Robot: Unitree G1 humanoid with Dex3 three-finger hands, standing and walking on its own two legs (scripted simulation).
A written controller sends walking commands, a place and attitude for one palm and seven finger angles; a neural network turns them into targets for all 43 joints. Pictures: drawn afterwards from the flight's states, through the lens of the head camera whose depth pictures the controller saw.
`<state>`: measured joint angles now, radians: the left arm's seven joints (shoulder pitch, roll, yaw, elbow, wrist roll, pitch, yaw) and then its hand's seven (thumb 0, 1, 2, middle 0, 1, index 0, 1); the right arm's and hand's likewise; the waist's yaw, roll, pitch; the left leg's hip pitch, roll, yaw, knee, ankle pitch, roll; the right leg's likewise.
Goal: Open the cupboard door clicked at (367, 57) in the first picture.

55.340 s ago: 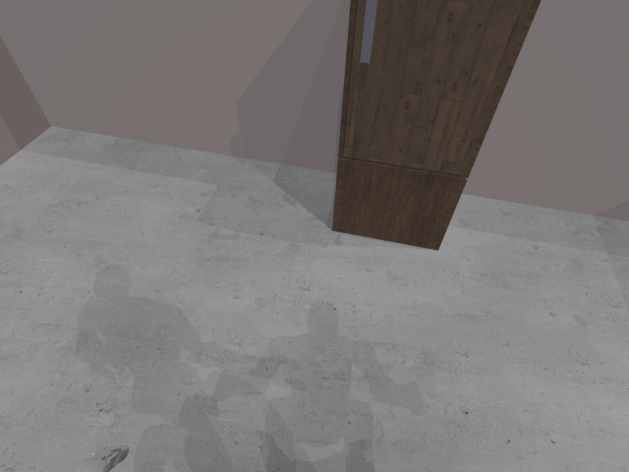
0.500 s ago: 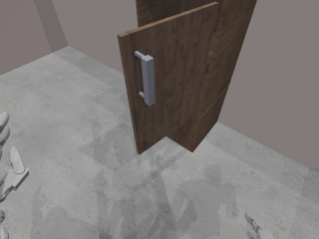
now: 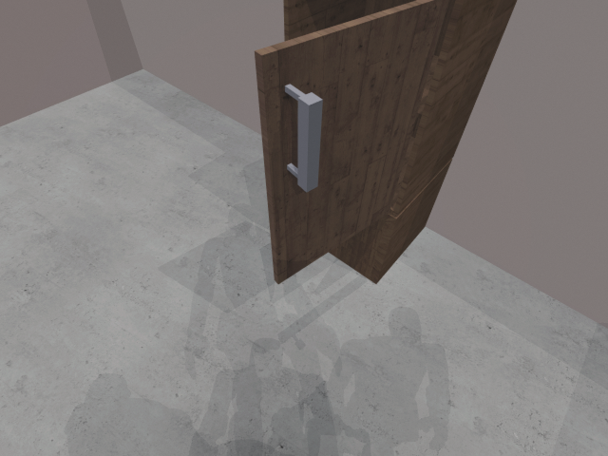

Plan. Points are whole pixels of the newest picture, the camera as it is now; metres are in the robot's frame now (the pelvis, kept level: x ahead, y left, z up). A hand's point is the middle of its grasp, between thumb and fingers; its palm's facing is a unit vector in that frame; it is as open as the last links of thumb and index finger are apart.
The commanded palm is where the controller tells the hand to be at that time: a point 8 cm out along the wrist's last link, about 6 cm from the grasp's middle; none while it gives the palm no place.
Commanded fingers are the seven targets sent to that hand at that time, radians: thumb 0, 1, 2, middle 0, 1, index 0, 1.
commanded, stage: let the arm hang, fingers relaxed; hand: left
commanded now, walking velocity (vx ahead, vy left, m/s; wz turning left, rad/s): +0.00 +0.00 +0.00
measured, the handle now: (300, 140) +0.57 +0.05 +0.10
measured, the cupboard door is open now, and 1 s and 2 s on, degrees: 79 79 79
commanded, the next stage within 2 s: look to check the result in 0.62 s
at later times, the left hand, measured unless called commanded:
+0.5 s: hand out of the picture -0.01 +0.17 -0.17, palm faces +0.01 -0.99 -0.17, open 7.3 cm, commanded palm none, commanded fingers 0.00 0.90 0.90 -0.20 -0.30 -0.20 -0.30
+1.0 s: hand out of the picture -0.01 +0.17 -0.17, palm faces +0.03 -0.98 -0.19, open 7.3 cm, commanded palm none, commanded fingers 0.00 0.90 0.90 -0.20 -0.30 -0.20 -0.30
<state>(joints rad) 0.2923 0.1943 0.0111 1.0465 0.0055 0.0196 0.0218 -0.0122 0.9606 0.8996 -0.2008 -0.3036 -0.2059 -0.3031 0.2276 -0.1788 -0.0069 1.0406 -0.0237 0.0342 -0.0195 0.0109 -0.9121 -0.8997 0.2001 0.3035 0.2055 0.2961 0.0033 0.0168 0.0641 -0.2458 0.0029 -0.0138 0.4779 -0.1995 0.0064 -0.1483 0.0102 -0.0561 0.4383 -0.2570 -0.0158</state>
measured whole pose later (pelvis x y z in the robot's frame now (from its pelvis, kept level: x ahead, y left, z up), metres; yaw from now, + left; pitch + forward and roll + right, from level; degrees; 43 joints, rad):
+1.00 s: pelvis +0.00 +0.00 +0.00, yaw -1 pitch -2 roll +0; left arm 0.29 0.12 0.02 1.16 0.00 -0.01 0.03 0.01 0.91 0.90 -0.19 -0.30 -0.20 -0.30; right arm 0.27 -0.14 -0.01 1.14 -0.02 0.01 -0.03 0.01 -0.90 -0.90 0.20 0.30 0.20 0.30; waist -0.01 0.02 0.05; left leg -0.22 -0.01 0.01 0.42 -0.17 0.01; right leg -0.15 0.00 -0.03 0.43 -0.25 -0.01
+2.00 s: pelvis +0.03 -0.01 +0.01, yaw -1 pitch -1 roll +0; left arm 0.25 0.15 0.01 1.16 0.00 -0.02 0.03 0.01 0.91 0.90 -0.20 -0.30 -0.20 -0.30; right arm 0.22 -0.17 0.00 1.15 -0.02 0.00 -0.03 0.01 -0.90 -0.90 0.20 0.30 0.20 0.30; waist -0.01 0.01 0.06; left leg -0.16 0.00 0.00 0.38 -0.19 0.00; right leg -0.08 0.01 -0.04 0.36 -0.26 -0.02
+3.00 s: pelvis +0.03 +0.00 +0.01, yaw -1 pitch -2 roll +0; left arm 0.22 0.19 0.01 1.15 0.00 -0.02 0.02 0.01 0.91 0.90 -0.20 -0.30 -0.20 -0.30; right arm 0.20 -0.20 0.00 1.15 -0.02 0.00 -0.03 0.01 -0.90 -0.90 0.20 0.30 0.20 0.30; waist -0.01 0.00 0.06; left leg -0.14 0.00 0.01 0.35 -0.18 0.00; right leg -0.06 0.01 -0.04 0.33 -0.24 -0.02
